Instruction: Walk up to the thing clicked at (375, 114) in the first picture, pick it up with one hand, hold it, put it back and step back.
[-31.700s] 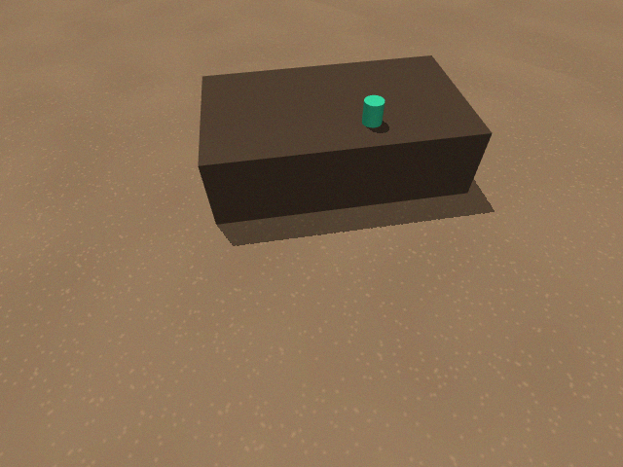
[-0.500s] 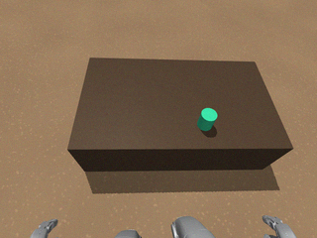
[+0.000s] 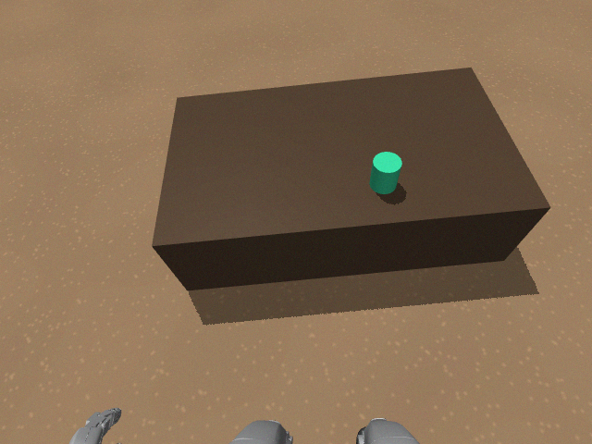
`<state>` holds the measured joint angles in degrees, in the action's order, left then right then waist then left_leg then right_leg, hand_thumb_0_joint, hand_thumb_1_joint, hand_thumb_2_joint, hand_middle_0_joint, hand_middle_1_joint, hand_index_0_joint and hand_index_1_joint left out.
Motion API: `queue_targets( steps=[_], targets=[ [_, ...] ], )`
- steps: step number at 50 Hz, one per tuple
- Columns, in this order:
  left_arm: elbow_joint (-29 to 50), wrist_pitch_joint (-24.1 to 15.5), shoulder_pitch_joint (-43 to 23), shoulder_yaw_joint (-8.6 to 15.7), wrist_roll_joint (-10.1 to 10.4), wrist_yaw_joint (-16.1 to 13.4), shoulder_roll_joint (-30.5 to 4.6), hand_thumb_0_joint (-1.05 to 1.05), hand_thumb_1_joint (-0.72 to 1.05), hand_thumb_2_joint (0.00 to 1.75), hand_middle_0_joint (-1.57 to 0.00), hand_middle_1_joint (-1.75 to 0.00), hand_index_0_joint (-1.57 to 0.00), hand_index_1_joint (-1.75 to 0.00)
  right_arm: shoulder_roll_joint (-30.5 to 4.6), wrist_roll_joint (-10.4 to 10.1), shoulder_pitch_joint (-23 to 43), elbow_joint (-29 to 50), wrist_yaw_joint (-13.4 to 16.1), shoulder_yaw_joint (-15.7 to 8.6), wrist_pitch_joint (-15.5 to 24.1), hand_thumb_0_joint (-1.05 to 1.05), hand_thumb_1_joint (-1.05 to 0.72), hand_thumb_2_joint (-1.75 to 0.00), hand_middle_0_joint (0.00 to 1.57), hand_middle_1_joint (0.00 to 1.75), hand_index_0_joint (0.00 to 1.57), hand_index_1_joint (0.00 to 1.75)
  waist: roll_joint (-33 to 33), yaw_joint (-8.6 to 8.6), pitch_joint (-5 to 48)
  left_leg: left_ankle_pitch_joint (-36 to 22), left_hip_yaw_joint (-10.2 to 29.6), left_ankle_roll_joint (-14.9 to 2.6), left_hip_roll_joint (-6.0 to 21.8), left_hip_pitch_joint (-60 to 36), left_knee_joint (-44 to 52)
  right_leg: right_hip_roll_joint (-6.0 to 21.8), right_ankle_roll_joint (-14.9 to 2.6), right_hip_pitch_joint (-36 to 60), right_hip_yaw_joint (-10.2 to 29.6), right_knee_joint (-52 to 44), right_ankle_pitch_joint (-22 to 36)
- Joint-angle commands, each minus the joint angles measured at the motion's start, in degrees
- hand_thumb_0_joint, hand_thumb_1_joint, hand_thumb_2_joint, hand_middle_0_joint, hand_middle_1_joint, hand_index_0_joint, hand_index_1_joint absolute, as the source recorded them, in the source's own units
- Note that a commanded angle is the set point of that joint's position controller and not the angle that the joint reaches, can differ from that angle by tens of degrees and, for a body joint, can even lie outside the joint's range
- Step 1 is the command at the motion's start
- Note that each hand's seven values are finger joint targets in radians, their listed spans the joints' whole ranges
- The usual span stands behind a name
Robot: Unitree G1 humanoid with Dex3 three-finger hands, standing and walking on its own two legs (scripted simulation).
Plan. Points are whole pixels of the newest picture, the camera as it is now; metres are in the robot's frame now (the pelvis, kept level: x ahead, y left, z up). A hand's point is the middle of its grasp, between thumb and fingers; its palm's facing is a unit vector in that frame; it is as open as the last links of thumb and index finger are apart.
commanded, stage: step back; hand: right
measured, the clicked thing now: (385, 173) +0.84 -0.23 -0.38
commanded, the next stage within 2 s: none
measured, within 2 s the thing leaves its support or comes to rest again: neither
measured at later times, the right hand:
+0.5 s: hand out of the picture -0.02 -0.27 -0.15, palm faces -0.01 +0.92 -0.40, open 7.4 cm
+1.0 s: hand out of the picture -0.23 -0.24 -0.13, palm faces -0.09 +0.90 -0.43, open 7.4 cm
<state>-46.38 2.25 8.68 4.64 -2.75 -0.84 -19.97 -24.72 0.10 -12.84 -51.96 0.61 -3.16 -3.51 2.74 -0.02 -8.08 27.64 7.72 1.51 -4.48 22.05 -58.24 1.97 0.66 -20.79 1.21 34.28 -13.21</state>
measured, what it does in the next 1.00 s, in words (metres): walks backwards: left foot, then right foot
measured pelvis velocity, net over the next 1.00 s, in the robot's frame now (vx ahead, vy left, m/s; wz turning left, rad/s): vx -0.32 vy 0.02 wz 0.01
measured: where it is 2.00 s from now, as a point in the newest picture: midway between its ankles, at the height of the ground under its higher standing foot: outside the picture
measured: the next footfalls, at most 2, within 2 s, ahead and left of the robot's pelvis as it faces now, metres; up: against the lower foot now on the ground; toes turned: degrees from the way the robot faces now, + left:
left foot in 0.08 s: -0.02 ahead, +0.13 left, +0.00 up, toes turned -1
right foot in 0.46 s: -0.15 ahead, -0.12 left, +0.00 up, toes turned +0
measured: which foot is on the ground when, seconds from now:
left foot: up 0.00-0.06, down 0.08-0.50, up 0.52-0.78, down 0.80-1.00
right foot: down 0.00-0.10, up 0.12-0.44, down 0.46-0.82, up 0.84-1.00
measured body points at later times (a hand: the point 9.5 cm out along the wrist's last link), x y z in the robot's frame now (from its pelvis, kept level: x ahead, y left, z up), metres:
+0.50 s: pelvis -0.17 +0.00 -0.01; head -0.09 +0.00 +0.43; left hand -0.07 +0.32 -0.13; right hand -0.02 -0.31 -0.12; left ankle -0.06 +0.13 -0.73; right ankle -0.19 -0.12 -0.73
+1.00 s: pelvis -0.32 +0.02 +0.00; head -0.27 +0.05 +0.45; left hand -0.22 +0.33 -0.13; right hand -0.22 -0.29 -0.10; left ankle -0.29 +0.13 -0.73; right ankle -0.35 -0.13 -0.65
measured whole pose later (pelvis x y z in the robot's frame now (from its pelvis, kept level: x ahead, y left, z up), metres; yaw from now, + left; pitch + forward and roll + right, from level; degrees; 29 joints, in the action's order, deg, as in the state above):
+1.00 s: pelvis -0.32 +0.02 +0.00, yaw +1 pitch -1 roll -1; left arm -48.1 4.8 8.4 4.1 -1.1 0.1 -22.6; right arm -19.8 2.4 -10.4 -51.3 0.6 -1.3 -0.9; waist -2.5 -1.0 -7.1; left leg 15.2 0.9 -1.3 0.6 17.1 -33.6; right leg -5.0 -0.5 -25.7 7.8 65.7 -27.4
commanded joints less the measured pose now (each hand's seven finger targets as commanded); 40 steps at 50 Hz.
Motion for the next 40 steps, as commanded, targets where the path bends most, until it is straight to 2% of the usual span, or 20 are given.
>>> queue_targets(
  steps=[1,3,4,5,6,7,10,11,17,21,23,24,25,26,27,30,33,36,39,40],
  targets=[
    [4.99,-0.90,0.69,3.83,0.68,-1.53,-14.75,0.00,0.90,0.90,-0.20,-0.30,-0.20,-0.30,-7.09,0.84,-0.21,5.55,1.01,-2.05,2.78,0.00,-0.90,-0.90,0.20,0.30,0.20,0.30,-16.34,-2.59,13.52,0.35,-4.53,-0.80,3.86,2.82,21.49,12.51,-10.92,22.40,10.91,-1.28,24.31],
    [5.69,0.03,-1.85,3.37,1.70,-1.06,-15.69,0.00,0.90,0.90,-0.20,-0.30,-0.20,-0.30,-7.14,1.26,-4.83,3.30,0.93,-2.63,3.07,0.00,-0.90,-0.90,0.20,0.30,0.20,0.30,-14.66,0.18,14.51,-14.18,-8.08,-1.80,2.72,-5.99,35.87,9.80,-8.51,17.38,7.52,4.43,24.19],
    [6.15,0.46,-0.63,2.45,1.75,-0.88,-13.88,0.00,0.90,0.90,-0.20,-0.30,-0.20,-0.30,-9.12,1.61,-4.02,3.18,0.89,-3.42,3.24,0.00,-0.90,-0.90,0.20,0.30,0.20,0.30,-9.77,-0.52,14.26,-21.83,-2.81,-2.81,5.61,-10.64,36.37,6.88,-5.89,10.26,6.28,6.85,16.96],
    [6.84,0.56,-0.47,1.96,2.08,-0.71,-11.86,0.00,0.90,0.90,-0.20,-0.30,-0.20,-0.30,-14.08,2.43,-3.13,3.89,0.88,-4.67,3.18,0.00,-0.90,-0.90,0.20,0.30,0.20,0.30,2.36,-0.95,14.21,-30.48,13.06,-7.21,17.32,-15.21,36.12,0.26,-2.74,-1.48,1.81,14.97,2.12],
    [7.63,0.49,-5.21,2.59,2.28,-1.34,-12.97,0.00,0.90,0.90,-0.20,-0.30,-0.20,-0.30,-19.20,2.45,0.09,5.51,0.16,-5.15,2.71,0.00,-0.90,-0.90,0.20,0.30,0.20,0.30,10.86,1.42,11.23,-34.39,21.05,-15.77,24.96,-8.31,38.30,-6.32,-1.11,-5.73,1.49,23.83,-22.95],
    [7.53,0.50,-8.55,3.23,1.52,-1.92,-13.77,0.00,0.90,0.90,-0.20,-0.30,-0.20,-0.30,-20.01,2.73,1.05,5.94,0.36,-5.49,2.90,0.00,-0.90,-0.90,0.20,0.30,0.20,0.30,11.95,3.55,8.38,-32.50,26.89,-20.55,28.69,-1.17,40.58,-5.75,-0.77,-4.07,8.11,32.72,-25.77],
    [3.91,0.52,-2.04,2.88,2.87,-1.15,-13.04,0.00,0.90,0.90,-0.20,-0.30,-0.20,-0.30,-11.79,2.81,6.60,6.70,1.08,-3.21,3.30,0.00,-0.90,-0.90,0.20,0.30,0.20,0.30,5.08,-1.62,6.48,-42.55,6.76,-13.58,17.41,-7.47,33.29,-7.89,-1.76,-8.51,10.58,39.78,-17.30],
    [3.45,0.47,-0.22,2.89,2.80,-1.01,-12.83,0.00,0.90,0.90,-0.20,-0.30,-0.20,-0.30,-10.77,2.31,6.20,6.82,1.16,-2.89,3.37,0.00,-0.90,-0.90,0.20,0.30,0.20,0.30,5.27,-2.23,6.55,-43.19,4.77,-12.43,16.20,-8.87,32.34,-8.44,-1.75,-9.29,10.01,40.29,-15.57],
    [3.98,-0.84,-1.10,2.04,1.58,-0.83,-11.50,0.00,0.90,0.90,-0.20,-0.30,-0.20,-0.30,-10.27,1.53,1.26,6.85,1.33,-3.26,2.67,0.00,-0.90,-0.90,0.20,0.30,0.20,0.30,6.48,2.05,11.03,-44.95,5.05,-16.12,18.29,-22.07,28.46,-4.93,1.86,-7.46,4.69,18.73,-16.91],
    [1.15,-1.49,3.69,2.13,1.23,-0.42,-11.41,0.00,0.90,0.90,-0.20,-0.30,-0.20,-0.30,-12.46,1.29,4.53,7.92,0.81,-3.73,1.56,0.00,-0.90,-0.90,0.20,0.30,0.20,0.30,8.57,0.50,15.45,-37.37,4.46,-13.42,17.87,-17.49,25.58,-3.28,0.12,4.35,0.02,-2.71,-7.94],
    [-1.03,-1.95,7.54,2.32,0.54,-0.47,-12.22,0.00,0.90,0.90,-0.20,-0.30,-0.20,-0.30,-11.04,0.51,7.63,8.59,0.53,-3.07,0.97,0.00,-0.90,-0.90,0.20,0.30,0.20,0.30,6.38,-2.00,16.47,-28.77,2.52,-9.42,15.59,-9.52,22.50,-2.02,-1.95,12.58,1.50,-11.99,3.27],
    [-0.40,-2.23,6.97,3.38,-0.12,-0.31,-15.99,0.00,0.90,0.90,-0.20,-0.30,-0.20,-0.30,-9.05,0.23,7.59,9.25,0.37,-2.51,1.04,0.00,-0.90,-0.90,0.20,0.30,0.20,0.30,-2.94,-1.74,14.99,-18.15,0.65,-5.99,9.54,0.34,16.67,4.70,-4.60,14.93,14.07,-10.69,4.40],
    [1.01,-1.87,4.04,4.65,0.22,-0.01,-20.47,0.00,0.90,0.90,-0.20,-0.30,-0.20,-0.30,-6.61,0.32,8.15,10.21,0.89,-1.86,1.20,0.00,-0.90,-0.90,0.20,0.30,0.20,0.30,-15.04,-2.11,10.87,1.31,-3.44,-2.71,0.06,9.75,8.65,14.10,-10.93,11.87,24.25,-14.36,3.80],
    [2.72,-1.81,0.06,5.32,-0.05,-0.14,-24.46,0.00,0.90,0.90,-0.20,-0.30,-0.20,-0.30,-8.59,0.60,8.35,9.50,1.83,-2.93,0.84,0.00,-0.90,-0.90,0.20,0.30,0.20,0.30,-19.23,-3.82,8.64,9.16,-0.02,-1.41,1.11,4.77,-4.14,22.58,-18.21,-0.94,31.27,-16.54,5.69],
    [3.70,-2.06,-3.02,4.67,0.23,-0.51,-22.01,0.00,0.90,0.90,-0.20,-0.30,-0.20,-0.30,-10.44,0.14,6.95,8.44,1.61,-3.62,0.91,0.00,-0.90,-0.90,0.20,0.30,0.20,0.30,-17.04,-1.53,5.63,7.04,2.97,-1.81,2.55,1.07,-9.23,22.21,-17.65,-7.17,30.12,-17.41,6.47],
    [4.51,-1.88,-5.84,3.45,0.26,-0.74,-15.60,0.00,0.90,0.90,-0.20,-0.30,-0.20,-0.30,-8.64,-0.23,3.63,6.00,1.20,-2.60,1.13,0.00,-0.90,-0.90,0.20,0.30,0.20,0.30,-9.56,0.70,6.32,0.06,1.21,-1.40,-2.56,3.73,-11.51,10.81,-11.93,0.72,10.74,-9.23,17.86],
    [4.66,-1.19,-1.02,3.06,-0.19,-0.92,-14.45,0.00,0.90,0.90,-0.20,-0.30,-0.20,-0.30,-7.38,0.11,3.87,6.48,1.70,-1.54,2.14,0.00,-0.90,-0.90,0.20,0.30,0.20,0.30,-11.38,-2.02,8.30,1.31,-1.64,-0.17,-1.36,6.30,-2.00,8.96,-11.38,10.11,8.72,-6.15,21.28],
    [4.84,-0.26,0.34,3.36,-0.35,-1.43,-14.96,0.00,0.90,0.90,-0.20,-0.30,-0.20,-0.30,-5.91,0.92,3.03,7.28,1.88,-1.24,3.06,0.00,-0.90,-0.90,0.20,0.30,0.20,0.30,-16.86,-2.63,10.83,2.60,-4.72,-0.19,3.08,5.34,15.00,11.24,-11.27,18.85,9.68,-2.15,27.22],
    [5.44,0.99,-0.19,2.78,1.06,-0.87,-15.08,0.00,0.90,0.90,-0.20,-0.30,-0.20,-0.30,-6.42,1.55,-2.52,4.39,1.68,-2.24,3.67,0.00,-0.90,-0.90,0.20,0.30,0.20,0.30,-14.59,-0.74,13.81,-15.00,-9.13,-1.25,2.16,-5.97,37.66,8.44,-8.34,16.57,6.89,6.67,25.14],
    [5.97,1.22,0.38,1.87,1.18,-0.57,-13.34,0.00,0.90,0.90,-0.20,-0.30,-0.20,-0.30,-8.23,1.92,-2.45,3.95,1.73,-3.01,3.65,0.00,-0.90,-0.90,0.20,0.30,0.20,0.30,-10.71,-1.10,14.16,-21.33,-3.48,-2.48,5.20,-11.90,37.50,6.37,-5.87,8.98,6.42,8.64,15.98]
  ],
)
